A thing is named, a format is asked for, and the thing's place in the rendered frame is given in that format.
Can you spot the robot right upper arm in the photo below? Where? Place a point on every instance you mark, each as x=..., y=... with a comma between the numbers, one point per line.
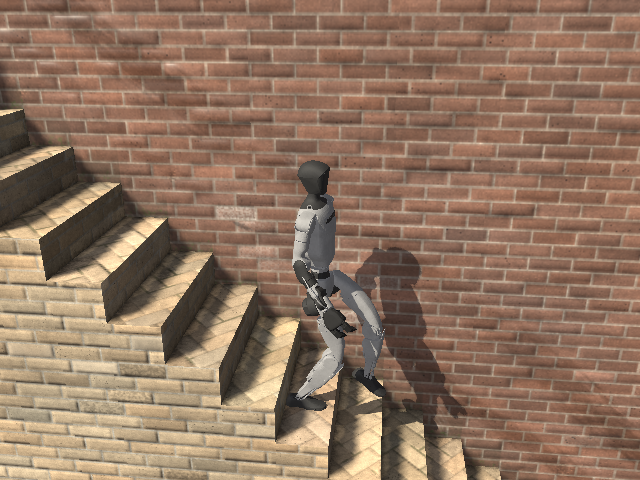
x=304, y=227

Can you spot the right robot forearm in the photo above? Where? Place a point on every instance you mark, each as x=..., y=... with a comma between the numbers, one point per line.
x=301, y=271

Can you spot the robot left shin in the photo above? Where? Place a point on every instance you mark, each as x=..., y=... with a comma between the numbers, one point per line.
x=371, y=352

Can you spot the robot left foot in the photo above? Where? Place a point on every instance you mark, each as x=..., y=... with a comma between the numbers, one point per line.
x=372, y=385

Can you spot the robot right hand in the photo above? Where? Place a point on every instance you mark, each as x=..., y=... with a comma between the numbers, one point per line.
x=333, y=319

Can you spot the robot left upper arm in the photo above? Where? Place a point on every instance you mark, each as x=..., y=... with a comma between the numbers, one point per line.
x=328, y=196

